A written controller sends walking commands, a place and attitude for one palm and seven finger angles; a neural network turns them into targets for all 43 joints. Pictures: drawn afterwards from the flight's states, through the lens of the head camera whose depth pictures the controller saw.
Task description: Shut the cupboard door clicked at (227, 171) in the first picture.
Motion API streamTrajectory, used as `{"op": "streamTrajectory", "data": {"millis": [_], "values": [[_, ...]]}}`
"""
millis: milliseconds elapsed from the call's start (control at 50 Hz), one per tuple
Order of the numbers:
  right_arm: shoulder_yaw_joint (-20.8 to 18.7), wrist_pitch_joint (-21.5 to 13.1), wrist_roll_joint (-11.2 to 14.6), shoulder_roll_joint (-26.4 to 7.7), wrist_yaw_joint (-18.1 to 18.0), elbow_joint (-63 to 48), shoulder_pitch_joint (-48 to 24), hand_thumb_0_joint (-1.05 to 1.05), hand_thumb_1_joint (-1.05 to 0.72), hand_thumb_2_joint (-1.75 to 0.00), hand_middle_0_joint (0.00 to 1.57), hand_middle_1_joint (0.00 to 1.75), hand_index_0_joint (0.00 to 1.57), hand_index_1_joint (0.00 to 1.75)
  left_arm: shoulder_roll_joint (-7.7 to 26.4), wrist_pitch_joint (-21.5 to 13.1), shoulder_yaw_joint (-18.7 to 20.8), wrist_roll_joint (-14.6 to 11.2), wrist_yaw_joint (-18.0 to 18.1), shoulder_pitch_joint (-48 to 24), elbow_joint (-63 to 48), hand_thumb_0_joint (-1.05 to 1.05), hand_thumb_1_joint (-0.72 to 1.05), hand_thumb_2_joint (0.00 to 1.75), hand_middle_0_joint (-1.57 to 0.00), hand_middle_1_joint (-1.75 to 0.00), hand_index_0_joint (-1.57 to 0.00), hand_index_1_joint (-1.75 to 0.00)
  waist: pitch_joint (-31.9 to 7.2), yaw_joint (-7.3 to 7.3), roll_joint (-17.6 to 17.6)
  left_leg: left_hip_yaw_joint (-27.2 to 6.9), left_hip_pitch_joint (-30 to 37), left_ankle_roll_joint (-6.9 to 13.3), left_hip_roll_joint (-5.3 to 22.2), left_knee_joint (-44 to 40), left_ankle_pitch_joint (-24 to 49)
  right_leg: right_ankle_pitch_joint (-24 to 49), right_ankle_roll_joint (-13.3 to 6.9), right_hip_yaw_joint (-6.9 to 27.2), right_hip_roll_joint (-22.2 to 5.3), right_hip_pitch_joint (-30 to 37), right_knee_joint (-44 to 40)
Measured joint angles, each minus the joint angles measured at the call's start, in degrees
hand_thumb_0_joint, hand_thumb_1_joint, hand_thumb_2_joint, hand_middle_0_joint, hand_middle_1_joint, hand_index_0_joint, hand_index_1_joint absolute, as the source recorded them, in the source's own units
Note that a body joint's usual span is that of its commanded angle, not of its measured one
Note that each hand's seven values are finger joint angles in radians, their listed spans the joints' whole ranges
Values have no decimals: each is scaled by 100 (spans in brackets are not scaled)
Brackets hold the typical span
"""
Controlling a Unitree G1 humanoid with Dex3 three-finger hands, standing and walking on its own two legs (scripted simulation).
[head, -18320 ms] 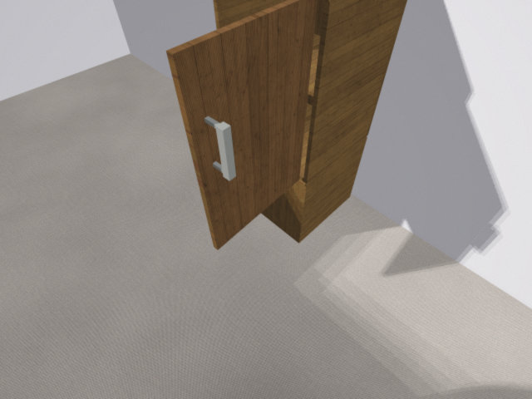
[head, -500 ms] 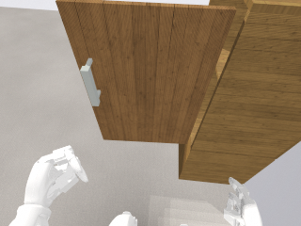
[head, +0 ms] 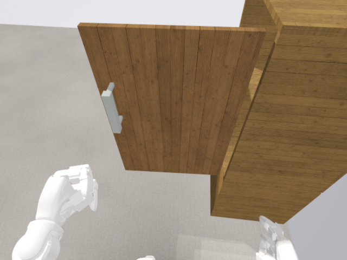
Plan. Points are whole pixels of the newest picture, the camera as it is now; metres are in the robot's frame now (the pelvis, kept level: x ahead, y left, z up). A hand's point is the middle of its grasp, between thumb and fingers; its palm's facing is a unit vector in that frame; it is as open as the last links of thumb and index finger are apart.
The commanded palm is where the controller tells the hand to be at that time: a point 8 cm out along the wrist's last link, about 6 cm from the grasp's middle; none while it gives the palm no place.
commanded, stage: raise the hand and make a fist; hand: left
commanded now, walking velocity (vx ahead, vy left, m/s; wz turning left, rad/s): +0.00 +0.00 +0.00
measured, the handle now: (114, 108) +0.48 +0.20 +0.08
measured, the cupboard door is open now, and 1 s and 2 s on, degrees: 93 93 93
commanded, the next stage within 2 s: bring the fist close to the handle in 0.24 s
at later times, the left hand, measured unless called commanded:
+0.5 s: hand (100, 193) +0.23 +0.17 +0.08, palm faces +0.05 -1.00 -0.06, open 3.1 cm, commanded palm +0.22 +0.22 +0.08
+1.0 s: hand (109, 159) +0.31 +0.17 +0.08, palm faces -0.03 -1.00 -0.01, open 3.1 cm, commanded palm +0.30 +0.22 +0.08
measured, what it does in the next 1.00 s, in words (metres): stands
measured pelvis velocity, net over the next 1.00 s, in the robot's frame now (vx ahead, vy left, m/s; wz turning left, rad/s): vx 0.01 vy -0.01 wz -0.02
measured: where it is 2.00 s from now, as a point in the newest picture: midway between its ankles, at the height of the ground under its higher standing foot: outside the picture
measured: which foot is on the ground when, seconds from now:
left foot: down 0.00-1.00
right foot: down 0.00-1.00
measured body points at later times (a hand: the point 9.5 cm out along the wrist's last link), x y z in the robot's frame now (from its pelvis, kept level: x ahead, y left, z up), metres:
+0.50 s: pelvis +0.00 -0.03 +0.00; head +0.02 -0.04 +0.45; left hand +0.22 +0.22 +0.09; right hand +0.17 -0.26 -0.08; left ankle +0.04 +0.09 -0.70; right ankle -0.01 -0.13 -0.70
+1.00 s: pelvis +0.01 -0.01 +0.00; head +0.04 -0.02 +0.45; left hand +0.31 +0.23 +0.08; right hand +0.15 -0.26 -0.09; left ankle +0.04 +0.09 -0.70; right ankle -0.01 -0.13 -0.70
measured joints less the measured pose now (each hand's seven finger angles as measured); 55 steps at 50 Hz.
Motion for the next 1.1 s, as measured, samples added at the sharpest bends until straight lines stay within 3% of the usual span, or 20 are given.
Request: {"op": "streamTrajectory", "data": {"millis": [80, 180, 240, 400, 560, 720, 840, 900, 1020, 1100], "values": [[-62, -28, -31, -11, -29, -18, 17, 1, -90, -90, 20, 30, 21, 30, -26, 62, -124, 46, 31, 200, 55, 2, 90, 90, -130, -150, -130, -150, 39, -38, -63, 54, 48, -31, 12, -85, 36, 2, -31, 55, 6, -21, 13], [-117, -105, -65, -6, -5, 68, -10, 1, -90, -90, 20, 30, 20, 30, -24, -515, 23, 50, 322, 224, -163, 2, 90, 89, -130, -150, -130, -150, 56, -1, -119, 11, 8, -99, 42, -13, 12, -61, -100, 17, 36, -70, 129], [-124, -101, -54, -27, 31, 133, -74, 1, -90, -90, 20, 30, 20, 30, -43, -678, 93, 26, 292, 115, -139, 2, 90, 90, -130, -150, -130, -150, 23, 9, -63, -37, -46, -129, 51, 50, -5, -96, -128, -28, 49, -110, 192], [-115, -37, -21, -13, -45, 48, -129, 1, -90, -90, 20, 30, 21, 30, -69, -206, -134, -7, -39, 237, 166, 2, 90, 90, -130, -150, -130, -150, -28, -7, 22, -4, 26, -178, 71, -48, 29, -102, -165, 8, 66, -100, 188], [-111, -78, -25, -23, -65, 280, -224, 1, -90, -90, 20, 30, 20, 30, 56, -704, 322, -39, 127, -615, 627, 2, 90, 89, -131, -150, -130, -150, 45, 27, -55, -101, -119, -247, 105, 90, -4, -160, -235, -82, 107, -212, 312], [-132, 39, 15, -110, -120, 297, -137, 1, -90, -90, 20, 30, 21, 30, 140, -171, 312, -130, -319, -1150, 1387, 2, 90, 90, -130, -150, -130, -150, -11, -68, -18, 19, -27, -205, 91, -115, 42, -90, -174, 37, 88, -180, 146], [-194, 85, -16, -89, -99, 353, -99, 1, -90, -90, 20, 30, 20, 30, 99, -423, 537, -76, -41, -1530, 1612, 2, 90, 90, -130, -150, -130, -150, 58, -88, -140, 92, 2, -165, 82, -164, 34, -72, -148, 109, 75, -177, 102], [-219, 86, -13, -96, -56, 383, -84, 1, -90, -90, 20, 30, 20, 30, 82, -541, 466, -7, 17, -1692, 1632, 2, 90, 90, -130, -150, -130, -150, 54, -83, -123, 87, -29, -136, 66, -142, 18, -68, -124, 103, 61, -182, 83], [-189, 197, -4, -66, -23, 392, -141, 1, -90, -90, 20, 30, 20, 30, -2, -323, 182, 124, 11, -2009, 1955, 2, 90, 90, -130, -150, -130, -150, 52, -111, -85, 124, -51, -69, 29, -164, 25, -33, -57, 138, 23, -195, 28], [-141, 258, -38, 0, -16, 400, -212, 1, -90, -90, 20, 30, 20, 30, -36, -283, 182, 253, 242, -2379, 2254, 2, 90, 90, -131, -150, -130, -150, 118, -140, -132, 153, -83, -46, 17, -167, 45, -10, -38, 166, 8, -239, 35]]}}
